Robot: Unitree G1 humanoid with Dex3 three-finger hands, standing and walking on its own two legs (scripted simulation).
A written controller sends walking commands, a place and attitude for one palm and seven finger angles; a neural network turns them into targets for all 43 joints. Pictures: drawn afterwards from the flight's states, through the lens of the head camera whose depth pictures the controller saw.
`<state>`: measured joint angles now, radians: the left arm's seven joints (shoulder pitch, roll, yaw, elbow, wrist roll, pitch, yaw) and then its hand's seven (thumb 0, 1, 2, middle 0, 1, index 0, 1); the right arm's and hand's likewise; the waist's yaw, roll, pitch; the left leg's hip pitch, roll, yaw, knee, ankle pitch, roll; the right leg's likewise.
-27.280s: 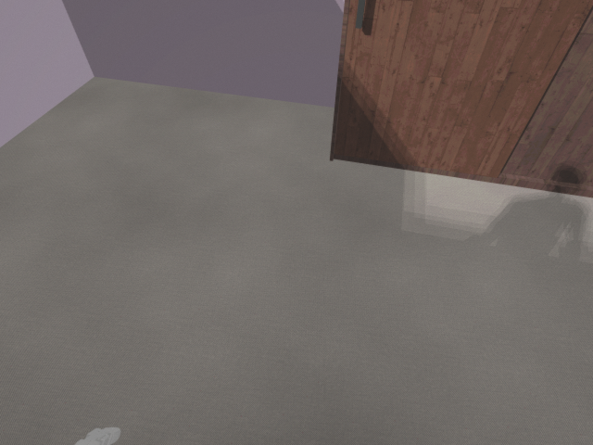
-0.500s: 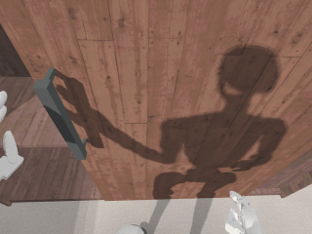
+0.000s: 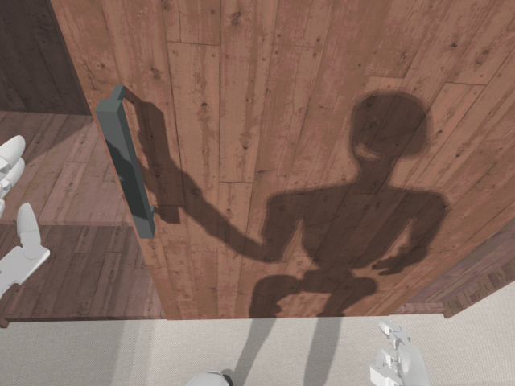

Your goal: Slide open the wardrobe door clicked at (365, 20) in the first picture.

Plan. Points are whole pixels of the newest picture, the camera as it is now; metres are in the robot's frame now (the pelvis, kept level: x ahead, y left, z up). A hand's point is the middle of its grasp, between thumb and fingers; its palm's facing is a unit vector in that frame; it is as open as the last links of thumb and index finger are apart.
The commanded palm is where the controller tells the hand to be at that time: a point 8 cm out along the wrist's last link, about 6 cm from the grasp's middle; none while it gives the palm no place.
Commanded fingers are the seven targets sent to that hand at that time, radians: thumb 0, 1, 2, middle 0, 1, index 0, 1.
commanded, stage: step back with the hand held close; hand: left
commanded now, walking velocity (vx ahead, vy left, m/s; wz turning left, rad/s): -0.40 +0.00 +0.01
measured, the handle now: (135, 173) +0.38 +0.25 +0.10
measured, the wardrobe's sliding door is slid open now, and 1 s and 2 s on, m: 0.55 0.55 0.55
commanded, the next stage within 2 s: stop stepping back and stand still in 0.12 s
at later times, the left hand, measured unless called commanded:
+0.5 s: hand out of the picture +0.11 +0.31 +0.17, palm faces +0.38 -0.85 -0.37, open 7.4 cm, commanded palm +0.03 +0.34 +0.19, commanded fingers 0.00 0.90 0.90 -0.20 -0.30 -0.20 -0.30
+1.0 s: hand out of the picture +0.06 +0.32 +0.18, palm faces +0.39 -0.74 -0.54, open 7.4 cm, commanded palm +0.00 +0.37 +0.19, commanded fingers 0.00 0.90 0.90 -0.20 -0.30 -0.20 -0.30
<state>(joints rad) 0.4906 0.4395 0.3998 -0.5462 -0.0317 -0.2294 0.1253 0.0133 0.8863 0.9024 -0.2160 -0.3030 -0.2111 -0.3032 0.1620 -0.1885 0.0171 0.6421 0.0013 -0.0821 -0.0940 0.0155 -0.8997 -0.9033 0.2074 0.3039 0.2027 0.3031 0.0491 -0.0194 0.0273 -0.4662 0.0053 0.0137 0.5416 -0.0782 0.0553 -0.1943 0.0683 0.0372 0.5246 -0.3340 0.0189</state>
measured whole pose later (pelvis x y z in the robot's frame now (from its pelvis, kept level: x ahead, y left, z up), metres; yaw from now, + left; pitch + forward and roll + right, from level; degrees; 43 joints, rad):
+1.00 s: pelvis -0.14 +0.06 +0.00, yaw +1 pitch -1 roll +0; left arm 0.59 0.50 0.48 -0.59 -0.03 -0.21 0.14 0.02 0.89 0.90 -0.21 -0.30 -0.21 -0.30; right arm 0.28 -0.14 0.02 0.60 0.00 -0.13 -0.04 0.01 -0.90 -0.90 0.21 0.30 0.20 0.30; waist -0.02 -0.04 0.03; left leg -0.39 0.06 -0.01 0.73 -0.38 0.00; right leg -0.29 0.03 -0.07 0.62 -0.35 -0.06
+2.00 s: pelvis -0.10 +0.11 +0.01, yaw +4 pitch +0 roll -1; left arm 0.25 0.19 0.01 0.91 0.02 0.05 0.02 0.00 0.97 0.90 -0.21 -0.30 -0.20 -0.30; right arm 0.22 -0.21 0.02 0.92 -0.03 0.02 -0.01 0.01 -0.90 -0.90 0.20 0.30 0.20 0.30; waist -0.01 -0.05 0.07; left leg -0.31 -0.01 0.04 0.55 -0.25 0.04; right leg -0.21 -0.04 -0.09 0.52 -0.32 0.01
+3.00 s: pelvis -0.08 +0.10 +0.02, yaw +3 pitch +0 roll +1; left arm 0.10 0.29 0.02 1.13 0.01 -0.02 0.01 0.00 0.91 0.90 -0.21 -0.30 -0.20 -0.30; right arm 0.10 -0.29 0.00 1.12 -0.01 0.00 -0.02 0.01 -0.90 -0.90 0.20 0.30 0.20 0.30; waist -0.01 0.00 0.06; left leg -0.15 -0.02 0.05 0.33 -0.18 0.02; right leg -0.07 -0.03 -0.08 0.33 -0.26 0.00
